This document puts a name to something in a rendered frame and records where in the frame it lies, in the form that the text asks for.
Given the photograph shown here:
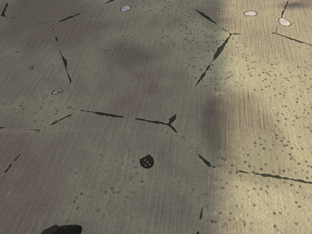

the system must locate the robot left hand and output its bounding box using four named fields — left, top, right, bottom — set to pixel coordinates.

left=41, top=224, right=82, bottom=234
